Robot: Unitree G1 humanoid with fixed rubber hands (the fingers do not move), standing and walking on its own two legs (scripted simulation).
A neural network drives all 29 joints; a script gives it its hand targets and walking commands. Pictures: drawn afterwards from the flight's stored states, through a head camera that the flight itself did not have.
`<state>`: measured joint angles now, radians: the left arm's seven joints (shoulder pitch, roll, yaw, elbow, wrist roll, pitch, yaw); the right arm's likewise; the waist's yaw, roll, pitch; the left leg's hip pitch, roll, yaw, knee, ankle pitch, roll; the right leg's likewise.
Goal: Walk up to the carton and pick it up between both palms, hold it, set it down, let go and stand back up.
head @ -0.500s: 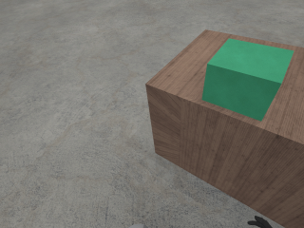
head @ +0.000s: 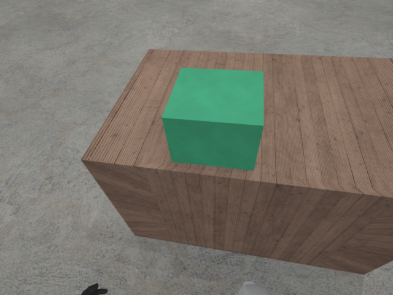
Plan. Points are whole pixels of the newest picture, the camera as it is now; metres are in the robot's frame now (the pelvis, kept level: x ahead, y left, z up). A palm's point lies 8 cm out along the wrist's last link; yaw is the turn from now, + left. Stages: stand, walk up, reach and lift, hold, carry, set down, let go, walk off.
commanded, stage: walk up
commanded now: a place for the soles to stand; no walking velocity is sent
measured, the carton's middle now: (216, 117) +0.59 -0.07 -0.01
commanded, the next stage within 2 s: none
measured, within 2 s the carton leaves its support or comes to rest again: neither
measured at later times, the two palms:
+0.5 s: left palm (89, 271) +0.24 +0.28 -0.12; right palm (318, 247) +0.23 -0.25 -0.09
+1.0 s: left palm (123, 225) +0.32 +0.19 -0.08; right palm (342, 289) +0.15 -0.27 -0.09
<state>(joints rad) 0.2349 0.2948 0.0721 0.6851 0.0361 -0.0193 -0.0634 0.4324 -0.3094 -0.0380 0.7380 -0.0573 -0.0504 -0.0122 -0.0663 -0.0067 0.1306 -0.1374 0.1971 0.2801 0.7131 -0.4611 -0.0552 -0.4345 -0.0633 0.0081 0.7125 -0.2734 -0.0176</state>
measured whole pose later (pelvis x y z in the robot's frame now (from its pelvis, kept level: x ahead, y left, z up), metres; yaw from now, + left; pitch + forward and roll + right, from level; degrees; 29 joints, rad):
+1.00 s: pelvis +0.11 +0.00 +0.01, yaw -16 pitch -3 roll +1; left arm 0.15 0.26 0.01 0.61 0.00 0.03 -0.01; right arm 0.26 -0.24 0.01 0.65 -0.01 0.00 0.00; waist 0.00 -0.03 0.13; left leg -0.30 0.04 0.04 0.69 -0.33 -0.03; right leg -0.36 0.04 0.04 0.72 -0.31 -0.03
